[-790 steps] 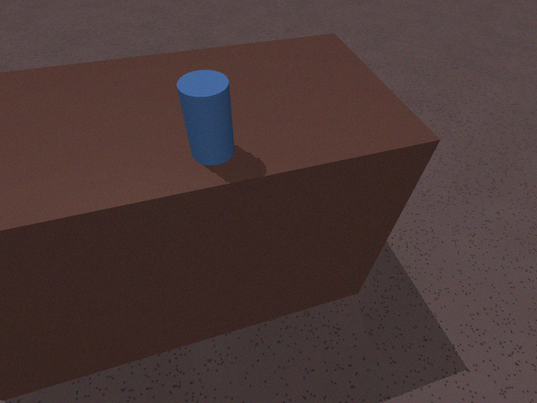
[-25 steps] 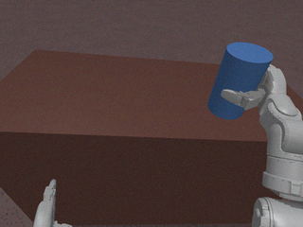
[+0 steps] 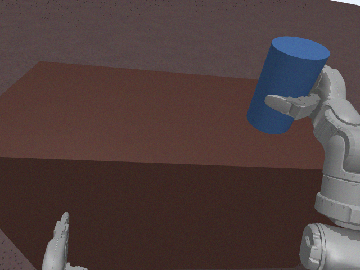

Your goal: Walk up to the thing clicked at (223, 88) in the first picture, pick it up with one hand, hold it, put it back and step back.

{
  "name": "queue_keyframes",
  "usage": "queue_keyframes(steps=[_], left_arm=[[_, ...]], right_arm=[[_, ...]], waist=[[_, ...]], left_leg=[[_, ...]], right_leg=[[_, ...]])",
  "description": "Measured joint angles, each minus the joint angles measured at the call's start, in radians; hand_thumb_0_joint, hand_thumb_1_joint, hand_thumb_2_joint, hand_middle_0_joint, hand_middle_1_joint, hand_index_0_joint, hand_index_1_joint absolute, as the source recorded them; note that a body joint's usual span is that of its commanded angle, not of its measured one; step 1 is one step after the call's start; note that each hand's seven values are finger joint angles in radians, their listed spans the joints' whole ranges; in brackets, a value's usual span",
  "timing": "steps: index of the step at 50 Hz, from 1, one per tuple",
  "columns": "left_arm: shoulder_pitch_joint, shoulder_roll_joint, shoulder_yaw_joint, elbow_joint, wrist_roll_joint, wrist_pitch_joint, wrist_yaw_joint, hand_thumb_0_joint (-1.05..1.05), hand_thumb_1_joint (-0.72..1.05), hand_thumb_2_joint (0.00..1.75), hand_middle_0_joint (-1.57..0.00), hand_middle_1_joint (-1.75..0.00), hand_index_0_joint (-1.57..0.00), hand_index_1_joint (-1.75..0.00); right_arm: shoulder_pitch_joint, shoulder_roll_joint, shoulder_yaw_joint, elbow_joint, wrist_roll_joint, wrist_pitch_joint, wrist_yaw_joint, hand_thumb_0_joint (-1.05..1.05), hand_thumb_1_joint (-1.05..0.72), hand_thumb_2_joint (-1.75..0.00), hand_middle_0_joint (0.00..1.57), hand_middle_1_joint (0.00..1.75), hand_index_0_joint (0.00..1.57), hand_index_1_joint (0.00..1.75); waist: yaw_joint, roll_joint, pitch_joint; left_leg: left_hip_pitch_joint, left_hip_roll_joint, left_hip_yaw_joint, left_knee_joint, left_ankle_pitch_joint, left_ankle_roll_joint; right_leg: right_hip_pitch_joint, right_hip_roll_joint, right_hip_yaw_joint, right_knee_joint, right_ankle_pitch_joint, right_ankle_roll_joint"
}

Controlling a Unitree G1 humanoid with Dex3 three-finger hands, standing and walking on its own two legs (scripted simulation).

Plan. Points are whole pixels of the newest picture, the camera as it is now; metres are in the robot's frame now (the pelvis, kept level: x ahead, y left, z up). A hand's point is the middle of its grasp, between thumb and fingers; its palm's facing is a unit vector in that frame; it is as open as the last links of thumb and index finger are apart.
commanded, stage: hold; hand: right
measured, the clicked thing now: (281, 88) +0.35 -0.17 +0.30
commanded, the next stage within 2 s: none
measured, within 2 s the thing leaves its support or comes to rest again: neither
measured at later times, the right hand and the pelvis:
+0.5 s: hand (284, 69) +0.36 -0.16 +0.33, palm faces +0.13 +0.99 -0.03, open 12.0 cm; pelvis +0.01 +0.00 +0.00, yaw +0 degrees
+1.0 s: hand (293, 77) +0.34 -0.17 +0.33, palm faces +0.15 +0.99 -0.04, open 12.0 cm; pelvis +0.01 +0.00 +0.00, yaw -1 degrees
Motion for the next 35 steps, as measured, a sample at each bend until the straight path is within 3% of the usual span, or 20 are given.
queue_keyframes(steps=[11, 25, 35], left_arm=[[-0.014, 0.011, 0.008, 0.014, -0.002, -0.012, 0.007, -0.01, -0.55, 0.05, -0.05, -0.05, -0.05, -0.05], [-0.014, 0.018, 0.008, 0.025, -0.007, -0.013, -0.001, -0.01, -0.54, 0.04, -0.05, -0.05, -0.06, -0.05], [-0.004, 0.016, 0.010, -0.002, -0.009, 0.012, -0.008, -0.01, -0.54, 0.04, -0.05, -0.05, -0.06, -0.05]], right_arm=[[-0.012, -0.006, 0.009, -0.059, 0.008, 0.049, -0.010, 0.00, 0.61, -1.05, 0.57, 1.01, 0.58, 1.01], [-0.116, -0.008, 0.007, 0.021, 0.014, 0.105, -0.010, 0.00, 0.61, -1.05, 0.57, 1.02, 0.58, 1.02], [-0.081, 0.001, -0.011, -0.020, 0.005, 0.108, -0.023, 0.00, 0.61, -1.05, 0.57, 1.02, 0.58, 1.02]], waist=[[-0.004, 0.000, -0.020], [-0.002, -0.007, -0.026], [-0.004, -0.006, -0.027]], left_leg=[[0.006, 0.000, 0.003, 0.003, -0.015, -0.002], [0.010, 0.005, 0.004, 0.003, -0.023, -0.003], [0.009, 0.002, -0.005, 0.006, -0.024, -0.001]], right_leg=[[0.002, 0.000, 0.003, 0.009, -0.017, -0.001], [0.009, 0.004, 0.002, 0.000, -0.020, -0.002], [0.016, 0.001, -0.006, -0.004, -0.020, 0.000]])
